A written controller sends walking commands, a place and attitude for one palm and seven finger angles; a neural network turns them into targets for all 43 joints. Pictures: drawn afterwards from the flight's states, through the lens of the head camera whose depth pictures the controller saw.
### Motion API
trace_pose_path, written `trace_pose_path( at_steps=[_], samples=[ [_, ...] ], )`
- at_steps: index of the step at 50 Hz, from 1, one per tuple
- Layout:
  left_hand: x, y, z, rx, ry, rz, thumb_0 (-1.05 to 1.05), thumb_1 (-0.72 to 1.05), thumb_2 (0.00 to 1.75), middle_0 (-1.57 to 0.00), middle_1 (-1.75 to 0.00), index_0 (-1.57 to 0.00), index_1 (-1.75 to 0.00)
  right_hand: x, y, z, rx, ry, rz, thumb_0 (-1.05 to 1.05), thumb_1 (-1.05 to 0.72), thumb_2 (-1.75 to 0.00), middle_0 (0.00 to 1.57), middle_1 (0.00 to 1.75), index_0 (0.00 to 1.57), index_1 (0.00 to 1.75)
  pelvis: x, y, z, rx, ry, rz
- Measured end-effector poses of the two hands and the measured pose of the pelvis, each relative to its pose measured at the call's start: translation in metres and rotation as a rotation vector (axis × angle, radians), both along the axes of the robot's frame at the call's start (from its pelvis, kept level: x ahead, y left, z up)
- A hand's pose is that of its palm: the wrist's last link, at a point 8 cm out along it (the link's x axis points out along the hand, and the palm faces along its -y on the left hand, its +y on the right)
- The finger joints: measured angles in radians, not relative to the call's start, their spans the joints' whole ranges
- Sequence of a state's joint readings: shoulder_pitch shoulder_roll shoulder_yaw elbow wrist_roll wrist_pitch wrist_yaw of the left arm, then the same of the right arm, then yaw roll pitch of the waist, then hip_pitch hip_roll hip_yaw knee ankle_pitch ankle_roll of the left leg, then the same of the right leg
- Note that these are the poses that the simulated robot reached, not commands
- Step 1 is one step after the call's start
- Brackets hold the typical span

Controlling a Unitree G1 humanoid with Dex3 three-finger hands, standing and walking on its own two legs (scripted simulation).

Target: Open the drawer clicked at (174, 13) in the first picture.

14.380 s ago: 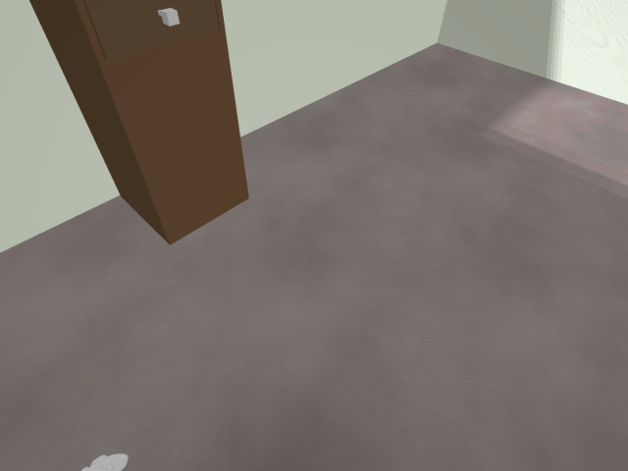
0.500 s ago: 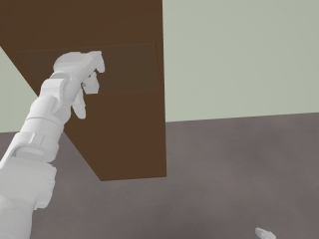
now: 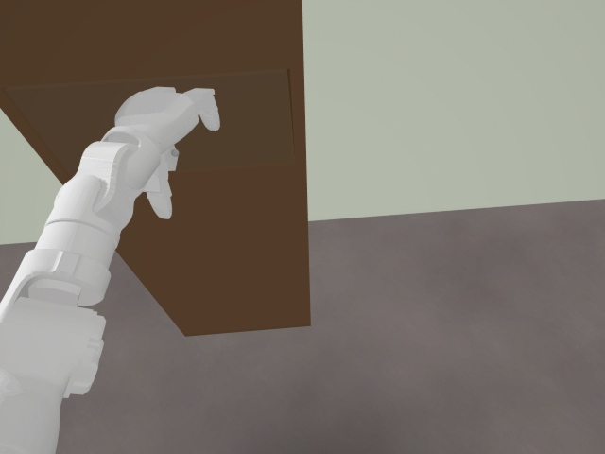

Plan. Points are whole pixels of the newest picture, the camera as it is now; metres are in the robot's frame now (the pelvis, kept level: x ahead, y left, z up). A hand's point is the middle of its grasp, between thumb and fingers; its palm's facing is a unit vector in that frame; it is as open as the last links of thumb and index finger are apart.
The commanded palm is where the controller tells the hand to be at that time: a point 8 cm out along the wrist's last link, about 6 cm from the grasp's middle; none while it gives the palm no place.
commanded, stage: move the hooked fingers above the handle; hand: left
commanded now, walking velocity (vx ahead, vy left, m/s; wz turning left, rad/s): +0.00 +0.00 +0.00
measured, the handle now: (163, 146) +0.53 +0.22 +0.10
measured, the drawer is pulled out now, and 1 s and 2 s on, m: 0.00 0.00 0.00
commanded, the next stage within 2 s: lift the fingers back up to retry in 1.82 s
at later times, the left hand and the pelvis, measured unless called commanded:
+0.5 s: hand (103, 161) +0.45 +0.26 +0.15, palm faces -0.16 +0.05 -0.98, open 13.8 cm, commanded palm +0.46 +0.24 +0.22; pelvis -0.01 -0.01 +0.00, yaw +0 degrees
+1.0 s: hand (108, 132) +0.48 +0.25 +0.17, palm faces -0.07 +0.02 -1.00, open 13.6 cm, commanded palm +0.46 +0.26 +0.21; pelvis -0.01 +0.00 +0.00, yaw -4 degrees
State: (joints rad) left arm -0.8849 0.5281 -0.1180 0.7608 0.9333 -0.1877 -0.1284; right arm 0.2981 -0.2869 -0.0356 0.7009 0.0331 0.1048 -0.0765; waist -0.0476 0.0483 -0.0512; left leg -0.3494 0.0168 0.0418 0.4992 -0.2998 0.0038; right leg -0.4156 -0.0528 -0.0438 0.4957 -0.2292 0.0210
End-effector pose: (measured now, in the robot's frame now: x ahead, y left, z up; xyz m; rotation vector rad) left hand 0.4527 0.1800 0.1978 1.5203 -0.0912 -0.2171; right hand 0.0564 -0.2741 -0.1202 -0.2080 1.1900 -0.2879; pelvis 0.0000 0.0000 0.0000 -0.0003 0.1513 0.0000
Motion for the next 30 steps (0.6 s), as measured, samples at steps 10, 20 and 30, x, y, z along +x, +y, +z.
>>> trace_pose_path(
  at_steps=[10, 20, 30],
  samples=[
    [0.017, 0.016, 0.03, 0.022, -0.234, 0.186, 0.0, -0.48, 0.31, -0.42, -1.26, -0.33, -1.22, 0.006, 0.015, -0.009, 0.081, -0.031, -0.01, 0.0, -0.9, -0.9, 0.2, 0.3, 0.2, 0.3, -0.006, 0.0, 0.001, 0.006, 0.02, -0.046],
    [-0.001, 0.087, 0.024, 0.106, 0.019, 0.472, 0.0, -0.49, 0.31, -0.35, -1.21, -0.34, -1.23, 0.012, 0.008, 0.001, 0.046, -0.087, -0.025, 0.0, -0.9, -0.9, 0.2, 0.3, 0.21, 0.3, -0.009, -0.006, 0.003, 0.009, 0.001, -0.034],
    [-0.016, 0.027, 0.004, 0.042, -0.042, 0.01, -0.01, -0.49, 0.3, -0.33, -1.2, -0.32, -1.2, -0.002, -0.016, 0.011, -0.07, 0.003, 0.039, 0.0, -0.9, -0.9, 0.2, 0.3, 0.2, 0.3, -0.008, 0.0, -0.001, -0.006, 0.0, 0.02]
  ],
)
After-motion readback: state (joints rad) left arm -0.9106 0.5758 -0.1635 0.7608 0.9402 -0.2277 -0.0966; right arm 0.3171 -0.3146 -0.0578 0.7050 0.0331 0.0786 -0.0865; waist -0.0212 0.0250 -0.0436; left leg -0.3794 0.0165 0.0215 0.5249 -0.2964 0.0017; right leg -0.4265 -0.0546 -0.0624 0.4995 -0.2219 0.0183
